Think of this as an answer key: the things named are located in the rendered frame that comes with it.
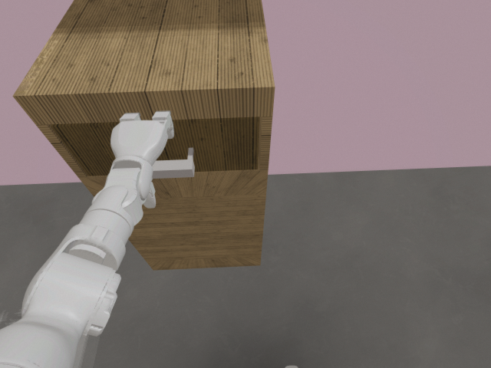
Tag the drawer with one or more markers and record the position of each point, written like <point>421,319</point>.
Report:
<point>220,144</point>

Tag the left robot hand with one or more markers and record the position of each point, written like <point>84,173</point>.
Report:
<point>142,138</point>

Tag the robot left upper arm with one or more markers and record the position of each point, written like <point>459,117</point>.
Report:
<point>74,298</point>

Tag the handle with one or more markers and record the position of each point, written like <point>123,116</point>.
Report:
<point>174,168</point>

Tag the cabinet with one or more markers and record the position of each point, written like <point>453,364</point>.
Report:
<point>200,59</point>

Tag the robot left forearm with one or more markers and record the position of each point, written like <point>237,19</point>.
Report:
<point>103,232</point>

